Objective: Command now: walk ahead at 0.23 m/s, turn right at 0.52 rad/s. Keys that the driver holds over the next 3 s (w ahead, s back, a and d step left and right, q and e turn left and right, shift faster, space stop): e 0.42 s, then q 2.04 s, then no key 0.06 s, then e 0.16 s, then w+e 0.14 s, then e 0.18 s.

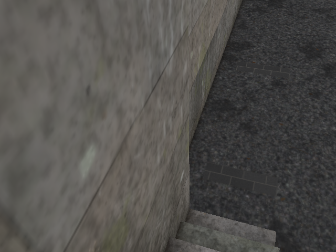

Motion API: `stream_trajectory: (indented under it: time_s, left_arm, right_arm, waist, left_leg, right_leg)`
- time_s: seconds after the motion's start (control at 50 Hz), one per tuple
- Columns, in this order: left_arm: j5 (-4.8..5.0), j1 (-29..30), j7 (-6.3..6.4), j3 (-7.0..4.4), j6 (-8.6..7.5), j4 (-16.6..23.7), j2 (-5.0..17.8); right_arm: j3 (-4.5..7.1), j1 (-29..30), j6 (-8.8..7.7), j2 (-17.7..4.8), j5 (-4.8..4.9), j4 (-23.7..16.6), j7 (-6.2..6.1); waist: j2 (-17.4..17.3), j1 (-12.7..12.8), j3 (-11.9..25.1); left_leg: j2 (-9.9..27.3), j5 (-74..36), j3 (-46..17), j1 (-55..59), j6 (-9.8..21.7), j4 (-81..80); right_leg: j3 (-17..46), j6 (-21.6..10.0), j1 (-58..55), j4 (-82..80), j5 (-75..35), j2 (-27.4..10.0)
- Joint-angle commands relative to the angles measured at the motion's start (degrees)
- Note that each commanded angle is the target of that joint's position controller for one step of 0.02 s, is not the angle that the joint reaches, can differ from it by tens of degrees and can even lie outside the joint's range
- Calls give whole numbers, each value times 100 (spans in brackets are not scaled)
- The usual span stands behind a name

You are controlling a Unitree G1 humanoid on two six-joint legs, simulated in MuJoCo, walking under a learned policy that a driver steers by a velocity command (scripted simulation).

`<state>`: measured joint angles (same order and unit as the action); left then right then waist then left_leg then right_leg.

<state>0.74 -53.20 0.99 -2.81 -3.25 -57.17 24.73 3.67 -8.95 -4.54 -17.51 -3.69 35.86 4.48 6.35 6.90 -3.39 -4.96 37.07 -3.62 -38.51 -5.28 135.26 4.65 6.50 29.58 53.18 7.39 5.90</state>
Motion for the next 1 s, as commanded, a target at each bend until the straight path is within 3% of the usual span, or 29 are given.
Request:
stream_trajectory:
  time_s: [0.02,0.1,0.12,0.14,0.16,0.18,0.2,0.22,0.24,0.28,0.32,0.34,0.36,0.38,0.44,0.52,0.56,0.58,0.6,0.68,0.7,0.76,0.78,0.82,0.86,0.88,0.9,0.94,1.0]
  left_arm:
    - [387,2239,117,50,-552,1377,631]
    - [945,3134,369,105,-471,2211,762]
    - [865,3955,538,196,-199,2576,313]
    - [125,4802,264,316,62,2830,-215]
    - [-1014,2902,-153,533,20,1601,-610]
    - [-1013,1084,-275,509,59,774,-358]
    - [-342,2066,-210,492,-238,1253,-361]
    - [-429,2890,-215,561,-415,1640,-727]
    - [-887,2242,-418,566,-416,1578,-851]
    - [-220,1842,-724,283,-622,1499,-823]
    - [-843,-1571,-1442,14,-644,-156,-255]
    - [-602,-1435,-1382,-248,-599,-504,1804]
    - [79,825,-898,-362,-573,849,3036]
    - [101,2025,-780,-246,-481,1430,2454]
    - [456,4917,-357,25,-392,2720,1789]
    - [-179,4562,115,286,-1056,2322,761]
    - [-230,3626,161,370,-1087,2241,579]
    - [452,1140,-11,135,-617,699,-458]
    - [568,1129,-69,101,-534,650,-697]
    - [38,3465,187,-94,-402,583,-850]
    - [235,4216,524,-42,-368,1234,-727]
    - [215,6056,383,-138,-326,1797,-199]
    - [203,6169,194,-16,-306,1786,-653]
    - [1,7623,-205,282,-582,2915,-1566]
    - [125,4897,-599,554,-186,2958,-2828]
    - [416,5333,-552,412,-95,3074,-1460]
    - [381,5336,-354,426,-181,2959,-1353]
    - [617,3696,-114,293,-67,2777,-1675]
    - [1041,7533,17,337,-72,3939,-731]
  right_arm:
    - [-247,-587,-142,847,239,-899,-143]
    - [195,-1731,4,-436,-317,46,-234]
    - [192,-3069,273,-214,-463,574,-251]
    - [145,-4041,302,60,-711,845,-53]
    - [-359,-892,61,1085,-483,-363,433]
    - [-707,-749,29,1493,51,-366,375]
    - [-618,-541,-9,1349,-14,234,95]
    - [-657,-127,-149,1128,174,197,-19]
    - [-524,736,-351,876,556,-633,-260]
    - [-4,484,-402,-1072,-278,290,-352]
    - [372,1210,129,-1692,-224,88,-112]
    - [363,1192,145,-852,551,-648,-367]
    - [130,-1019,99,870,712,-938,-278]
    - [42,-1453,-143,746,643,-261,-305]
    - [-42,-573,-581,-332,428,88,145]
    - [64,-983,-197,-674,326,316,370]
    - [-38,-966,-148,-545,353,411,175]
    - [-57,-399,299,197,-512,985,-866]
    - [-155,-176,320,209,-627,616,-892]
    - [-126,-1893,15,426,124,1634,-290]
    - [-182,-2034,-212,251,661,1427,-428]
    - [-215,-5842,-271,586,459,2908,-371]
    - [-320,-5720,-308,1325,456,3037,-309]
    - [-286,-6657,-777,926,408,3325,-300]
    - [-422,-3452,-514,835,523,2374,-630]
    - [-586,-2355,-259,1106,177,1384,-688]
    - [-627,-2412,-146,1260,191,1181,-629]
    - [-430,-1249,264,179,1033,493,-1188]
    - [-257,-4744,226,382,-29,340,-999]
  waist:
    - [78,-1457,-242]
    - [-132,-1319,443]
    - [-1019,-1572,406]
    - [-3084,-2165,653]
    - [-3610,-1570,2222]
    - [-2558,-684,27]
    - [-71,-556,-224]
    - [-624,-481,680]
    - [937,-143,1192]
    - [1239,741,642]
    - [818,2259,-55]
    - [2658,1267,-242]
    - [4034,-896,1775]
    - [1539,-1330,1281]
    - [-85,-1668,-388]
    - [-276,-1277,441]
    - [-339,-784,737]
    - [-219,64,826]
    - [-280,90,348]
    - [-417,-1248,553]
    - [-695,-1434,-358]
    - [-2039,-3441,275]
    - [-1977,-3239,113]
    - [-951,-3394,-150]
    - [-548,-610,-280]
    - [1042,-848,-139]
    - [1866,-1052,584]
    - [2754,495,1232]
    - [-1639,-3224,464]
  left_leg:
    - [613,-1744,-411,-2267,168,-590]
    - [464,-2523,615,-201,4,-4697]
    - [65,-2164,792,3301,479,-7433]
    - [459,-2893,172,8617,1332,-8170]
    - [2918,-2319,-2637,6394,1786,-7241]
    - [3748,-1297,-4836,1329,2455,-7202]
    - [1817,-776,-2696,793,1724,-7051]
    - [2094,-595,-1820,2394,1552,-6982]
    - [1441,786,-29,1709,1052,-5992]
    - [1023,3623,1776,-4233,-224,-3790]
    - [222,2672,942,-3556,-220,-1114]
    - [-617,1803,-365,-3499,304,693]
    - [-511,917,-1217,-3586,659,1142]
    - [357,-823,-847,-3815,386,1825]
    - [954,-3828,-734,-3783,105,359]
    - [851,-4016,-439,-3587,111,-1268]
    - [654,-3125,-733,-4803,-146,-2157]
    - [519,-3605,1423,-3769,567,-3972]
    - [381,-4645,1731,-2196,954,-6270]
    - [79,-7723,1479,830,1077,-8758]
    - [-145,-6362,60,-23,939,-8930]
    - [171,-7722,328,3064,1709,-10513]
    - [413,-7648,-180,3182,1549,-10186]
    - [739,-6063,-163,4185,1396,-10303]
    - [-86,-2509,-1125,2671,790,-9128]
    - [197,-4177,-1414,888,681,-10714]
    - [344,-4904,-1632,-1550,-151,-10783]
    - [557,1349,-2575,-2581,-1325,-4333]
    - [1252,1772,-3288,1917,-468,-6751]
  right_leg:
    - [5647,-288,976,-3420,1494,-1053]
    - [4607,3060,1628,-2982,-535,730]
    - [3638,4012,4278,-2293,-560,1613]
    - [1893,4799,8503,1229,1019,2418]
    - [2787,1886,6683,5259,4405,-135]
    - [3067,961,4248,5835,4675,-1280]
    - [3448,-89,3680,4054,4408,-450]
    - [2641,-420,4600,2812,3725,-837]
    - [354,-124,2438,63,219,-943]
    - [-289,403,-4266,257,-2561,-866]
    - [-541,874,-4968,1258,-1382,-163]
    - [1928,1184,-3062,254,-4900,-568]
    - [5913,962,-3556,-2065,-4250,-1890]
    - [5322,1360,-2384,-1682,-2176,-2046]
    - [4722,1210,1829,-2080,4354,-1086]
    - [2946,190,639,-670,-275,-786]
    - [2656,417,-1395,161,-2052,-840]
    - [890,1747,-2570,-955,-3044,-206]
    - [321,1717,-1057,-1033,-2207,294]
    - [-436,432,-388,368,43,-32]
    - [632,688,502,1485,927,-539]
    - [-1396,1542,1853,5522,3797,451]
    - [-1101,929,2562,6699,6080,187]
    - [-1295,435,3912,8334,6263,277]
    - [-387,-365,3385,3965,2920,-279]
    - [-1002,-214,1358,2120,1692,-149]
    - [-718,-457,-2222,1064,835,-533]
    - [1200,-1291,-3437,-935,-2759,-2178]
    - [369,248,1051,-1989,-3242,-1483]
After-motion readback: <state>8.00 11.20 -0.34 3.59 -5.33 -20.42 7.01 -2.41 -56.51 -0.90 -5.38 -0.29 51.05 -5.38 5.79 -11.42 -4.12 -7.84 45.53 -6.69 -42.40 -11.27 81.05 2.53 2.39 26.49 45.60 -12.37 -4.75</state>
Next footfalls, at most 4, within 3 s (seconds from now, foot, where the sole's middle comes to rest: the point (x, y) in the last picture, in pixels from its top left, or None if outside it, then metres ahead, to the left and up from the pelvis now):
0.20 left None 0.09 0.12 -0.74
0.32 right None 0.26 -0.30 -0.95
1.22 left None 0.78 -0.69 -2.03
1.34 right None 0.37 -0.87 -2.03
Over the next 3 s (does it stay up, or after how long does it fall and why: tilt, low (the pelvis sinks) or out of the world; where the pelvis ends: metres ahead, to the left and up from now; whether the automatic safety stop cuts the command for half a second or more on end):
stays up -0.03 -1.10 -1.26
